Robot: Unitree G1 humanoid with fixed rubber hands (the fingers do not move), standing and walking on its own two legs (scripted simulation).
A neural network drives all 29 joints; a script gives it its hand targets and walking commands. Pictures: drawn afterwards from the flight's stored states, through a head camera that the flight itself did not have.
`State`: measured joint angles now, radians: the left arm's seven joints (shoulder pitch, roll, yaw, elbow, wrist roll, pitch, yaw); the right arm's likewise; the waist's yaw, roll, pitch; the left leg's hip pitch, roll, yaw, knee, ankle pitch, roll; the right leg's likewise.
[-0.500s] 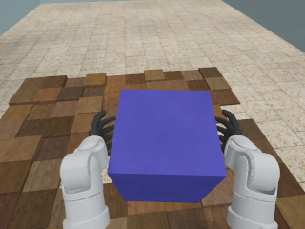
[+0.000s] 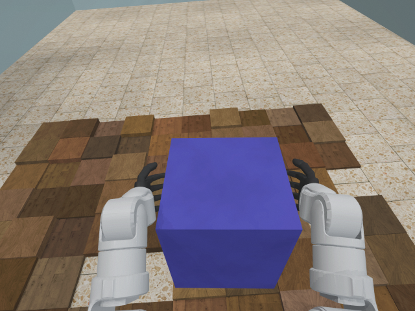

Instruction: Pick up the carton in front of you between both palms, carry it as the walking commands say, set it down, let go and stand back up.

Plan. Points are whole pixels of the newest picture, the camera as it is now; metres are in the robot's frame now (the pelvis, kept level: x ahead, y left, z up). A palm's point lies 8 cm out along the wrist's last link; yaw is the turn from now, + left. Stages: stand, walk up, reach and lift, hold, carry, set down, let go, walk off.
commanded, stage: carry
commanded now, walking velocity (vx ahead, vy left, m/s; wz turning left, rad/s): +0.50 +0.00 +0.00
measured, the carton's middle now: (224, 215) +0.32 +0.01 +0.02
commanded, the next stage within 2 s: none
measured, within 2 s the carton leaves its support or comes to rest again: neither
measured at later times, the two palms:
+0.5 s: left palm (176, 92) +0.66 +0.16 +0.11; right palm (284, 93) +0.64 -0.14 +0.11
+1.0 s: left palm (193, 49) +1.00 +0.15 +0.10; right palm (273, 49) +1.00 -0.15 +0.09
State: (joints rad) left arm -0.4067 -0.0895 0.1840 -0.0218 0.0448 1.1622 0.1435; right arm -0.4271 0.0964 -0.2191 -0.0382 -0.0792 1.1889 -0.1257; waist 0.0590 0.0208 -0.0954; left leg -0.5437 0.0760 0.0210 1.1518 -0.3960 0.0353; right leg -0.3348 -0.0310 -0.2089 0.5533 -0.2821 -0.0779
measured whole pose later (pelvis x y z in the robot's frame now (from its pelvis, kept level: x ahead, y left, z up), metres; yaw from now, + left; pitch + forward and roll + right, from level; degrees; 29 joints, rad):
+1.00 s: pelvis +0.67 -0.01 +0.01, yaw -1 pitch +5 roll +2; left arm -0.44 -0.10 0.21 -0.05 0.02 1.07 0.15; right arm -0.42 0.12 -0.23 -0.12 -0.08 1.10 -0.13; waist 0.04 0.01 -0.02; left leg -0.68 0.06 0.08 0.77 -0.15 0.02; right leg -0.11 0.02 -0.15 0.36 -0.32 -0.09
